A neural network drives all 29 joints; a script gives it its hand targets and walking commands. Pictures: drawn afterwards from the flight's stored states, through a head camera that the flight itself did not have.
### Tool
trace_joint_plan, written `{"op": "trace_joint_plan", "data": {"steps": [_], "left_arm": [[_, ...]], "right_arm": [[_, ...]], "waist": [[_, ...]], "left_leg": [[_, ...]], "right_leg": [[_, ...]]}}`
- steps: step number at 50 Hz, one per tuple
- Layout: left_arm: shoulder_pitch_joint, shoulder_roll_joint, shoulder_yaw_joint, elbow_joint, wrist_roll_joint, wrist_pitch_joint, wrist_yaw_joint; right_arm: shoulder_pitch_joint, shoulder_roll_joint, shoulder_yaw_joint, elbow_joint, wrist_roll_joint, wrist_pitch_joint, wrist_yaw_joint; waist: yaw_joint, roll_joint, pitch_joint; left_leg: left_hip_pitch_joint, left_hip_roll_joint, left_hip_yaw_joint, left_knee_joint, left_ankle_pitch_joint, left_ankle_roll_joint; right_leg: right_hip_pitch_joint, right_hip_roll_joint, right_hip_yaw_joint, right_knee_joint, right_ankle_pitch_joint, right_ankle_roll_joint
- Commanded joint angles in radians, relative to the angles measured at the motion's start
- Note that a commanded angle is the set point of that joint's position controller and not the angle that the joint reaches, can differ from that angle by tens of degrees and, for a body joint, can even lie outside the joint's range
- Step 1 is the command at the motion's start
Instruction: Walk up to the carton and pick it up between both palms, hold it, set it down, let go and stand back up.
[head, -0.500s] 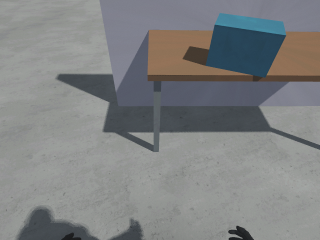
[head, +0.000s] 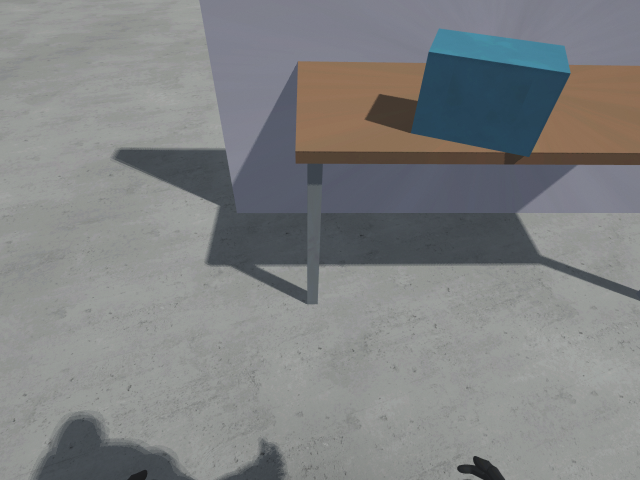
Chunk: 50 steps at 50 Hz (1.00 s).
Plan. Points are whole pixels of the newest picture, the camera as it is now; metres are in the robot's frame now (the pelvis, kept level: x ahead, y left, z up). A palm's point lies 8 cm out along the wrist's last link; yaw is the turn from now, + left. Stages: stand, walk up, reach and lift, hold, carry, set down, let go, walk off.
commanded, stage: stand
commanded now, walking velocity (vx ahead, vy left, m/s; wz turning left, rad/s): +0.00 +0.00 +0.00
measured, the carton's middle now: (483, 91) +0.98 -0.42 +0.05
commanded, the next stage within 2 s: walk up in 2.00 s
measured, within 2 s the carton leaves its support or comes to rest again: neither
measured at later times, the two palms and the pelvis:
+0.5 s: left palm out of the picture +0.11 +0.25 -0.10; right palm out of the picture +0.11 -0.24 -0.10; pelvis -0.01 +0.00 +0.00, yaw +0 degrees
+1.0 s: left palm out of the picture +0.10 +0.25 -0.10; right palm out of the picture +0.11 -0.24 -0.10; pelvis -0.01 +0.00 +0.01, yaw +0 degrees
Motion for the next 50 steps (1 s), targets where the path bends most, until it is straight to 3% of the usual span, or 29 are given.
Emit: {"op": "trace_joint_plan", "data": {"steps": [1, 3, 5, 8, 10, 11, 15, 17, 20, 24, 26, 29, 31, 34, 36, 38, 40, 41, 43, 48, 50], "left_arm": [[-0.08, 0.282, 0.08, -0.007, 0.011, -0.066, 0.005], [-0.061, 0.266, 0.076, 0.004, 0.012, -0.068, 0.002], [-0.067, 0.281, 0.074, 0.004, 0.015, -0.068, 0.004], [-0.087, 0.276, 0.075, 0.001, 0.017, -0.067, 0.005], [-0.07, 0.271, 0.074, 0.006, 0.011, -0.068, 0.002], [-0.071, 0.268, 0.069, 0.013, 0.009, -0.067, 0.002], [-0.072, 0.286, 0.078, 0.01, 0.013, -0.068, 0.004], [-0.071, 0.283, 0.073, 0.016, 0.012, -0.066, 0.003], [-0.077, 0.262, 0.068, 0.017, 0.014, -0.071, 0.0], [-0.067, 0.276, 0.073, 0.025, 0.013, -0.068, 0.002], [-0.077, 0.277, 0.068, 0.027, 0.019, -0.067, 0.001], [-0.087, 0.26, 0.066, 0.025, 0.015, -0.072, -0.001], [-0.078, 0.27, 0.069, 0.032, 0.013, -0.068, 0.0], [-0.091, 0.26, 0.066, 0.027, 0.015, -0.071, -0.002], [-0.069, 0.264, 0.064, 0.04, 0.011, -0.072, -0.001], [-0.072, 0.277, 0.069, 0.042, 0.012, -0.073, -0.001], [-0.081, 0.267, 0.067, 0.043, 0.013, -0.075, -0.004], [-0.074, 0.269, 0.066, 0.046, 0.014, -0.074, -0.002], [-0.076, 0.261, 0.062, 0.049, 0.013, -0.074, -0.002], [-0.062, 0.268, 0.065, 0.063, 0.009, -0.068, -0.001], [-0.081, 0.266, 0.06, 0.064, 0.015, -0.071, 0.0]], "right_arm": [[-0.089, -0.28, -0.088, -0.016, -0.026, -0.049, -0.014], [-0.074, -0.271, -0.084, -0.002, -0.026, -0.046, -0.01], [-0.063, -0.278, -0.087, -0.002, -0.022, -0.042, -0.012], [-0.074, -0.274, -0.085, -0.001, -0.023, -0.045, -0.012], [-0.063, -0.275, -0.085, 0.006, -0.024, -0.045, -0.008], [-0.06, -0.268, -0.083, 0.008, -0.024, -0.047, -0.007], [-0.075, -0.288, -0.087, 0.008, -0.024, -0.046, -0.009], [-0.07, -0.276, -0.087, 0.013, -0.023, -0.046, -0.01], [-0.072, -0.274, -0.084, 0.019, -0.028, -0.044, -0.009], [-0.085, -0.272, -0.082, 0.023, -0.026, -0.044, -0.008], [-0.066, -0.281, -0.085, 0.027, -0.023, -0.045, -0.008], [-0.076, -0.278, -0.084, 0.029, -0.028, -0.044, -0.005], [-0.072, -0.276, -0.084, 0.03, -0.025, -0.044, -0.005], [-0.088, -0.272, -0.078, 0.03, -0.028, -0.044, -0.008], [-0.073, -0.272, -0.078, 0.035, -0.024, -0.048, -0.005], [-0.07, -0.281, -0.079, 0.045, -0.024, -0.049, -0.005], [-0.077, -0.274, -0.081, 0.047, -0.027, -0.051, -0.009], [-0.085, -0.272, -0.08, 0.044, -0.024, -0.048, -0.004], [-0.068, -0.266, -0.078, 0.05, -0.024, -0.045, -0.006], [-0.066, -0.276, -0.077, 0.064, -0.025, -0.049, -0.003], [-0.076, -0.268, -0.076, 0.063, -0.024, -0.052, -0.004]], "waist": [[0.007, -0.011, -0.106], [0.009, 0.019, -0.129], [-0.002, -0.026, -0.123], [-0.006, -0.018, -0.112], [-0.002, 0.024, -0.106], [-0.001, -0.001, -0.125], [0.008, 0.01, -0.116], [0.002, -0.022, -0.127], [0.002, 0.026, -0.111], [0.011, 0.0, -0.125], [-0.005, -0.013, -0.102], [0.001, 0.002, -0.125], [-0.005, -0.02, -0.118], [0.001, 0.035, -0.108], [0.002, -0.004, -0.123], [0.001, 0.023, -0.138], [0.001, -0.007, -0.148], [0.0, 0.018, -0.148], [-0.008, -0.005, -0.147], [0.002, 0.02, -0.118], [-0.003, -0.003, -0.124]], "left_leg": [[0.04, 0.105, -0.123, -0.185, 0.169, 0.079], [0.056, 0.099, -0.11, -0.171, 0.169, 0.075], [0.069, 0.094, -0.105, -0.165, 0.163, 0.069], [0.067, 0.099, -0.106, -0.174, 0.166, 0.072], [0.063, 0.103, -0.112, -0.19, 0.156, 0.075], [0.06, 0.106, -0.116, -0.197, 0.154, 0.071], [0.053, 0.107, -0.125, -0.197, 0.161, 0.074], [0.067, 0.101, -0.112, -0.189, 0.16, 0.068], [0.065, 0.105, -0.114, -0.211, 0.138, 0.07], [0.054, 0.106, -0.113, -0.219, 0.133, 0.069], [0.07, 0.095, -0.104, -0.21, 0.137, 0.063], [0.06, 0.111, -0.122, -0.234, 0.11, 0.07], [0.063, 0.111, -0.12, -0.236, 0.106, 0.069], [0.049, 0.114, -0.126, -0.255, 0.121, 0.068], [0.062, 0.112, -0.124, -0.255, 0.132, 0.066], [0.071, 0.106, -0.116, -0.243, 0.161, 0.064], [0.077, 0.114, -0.118, -0.24, 0.168, 0.067], [0.087, 0.108, -0.111, -0.244, 0.164, 0.061], [0.082, 0.107, -0.109, -0.24, 0.173, 0.058], [0.066, 0.113, -0.119, -0.264, 0.125, 0.062], [0.069, 0.113, -0.128, -0.271, 0.119, 0.064]], "right_leg": [[0.039, -0.106, 0.135, -0.214, 0.136, -0.072], [0.047, -0.11, 0.134, -0.22, 0.14, -0.069], [0.026, -0.122, 0.153, -0.237, 0.142, -0.076], [0.017, -0.121, 0.15, -0.253, 0.129, -0.073], [0.019, -0.114, 0.145, -0.24, 0.119, -0.071], [0.036, -0.114, 0.136, -0.237, 0.122, -0.067], [0.033, -0.112, 0.145, -0.242, 0.123, -0.068], [0.037, -0.114, 0.141, -0.252, 0.138, -0.069], [0.024, -0.111, 0.141, -0.257, 0.089, -0.067], [0.051, -0.112, 0.139, -0.258, 0.102, -0.064], [0.019, -0.131, 0.159, -0.292, 0.089, -0.071], [0.039, -0.107, 0.126, -0.277, 0.072, -0.057], [0.028, -0.116, 0.139, -0.29, 0.069, -0.06], [0.042, -0.106, 0.125, -0.27, 0.08, -0.058], [0.051, -0.112, 0.13, -0.282, 0.099, -0.058], [0.065, -0.118, 0.138, -0.284, 0.13, -0.058], [0.062, -0.115, 0.129, -0.285, 0.123, -0.057], [0.059, -0.115, 0.132, -0.292, 0.126, -0.055], [0.065, -0.12, 0.131, -0.294, 0.148, -0.057], [0.045, -0.115, 0.138, -0.304, 0.088, -0.052], [0.05, -0.124, 0.144, -0.319, 0.094, -0.059]]}}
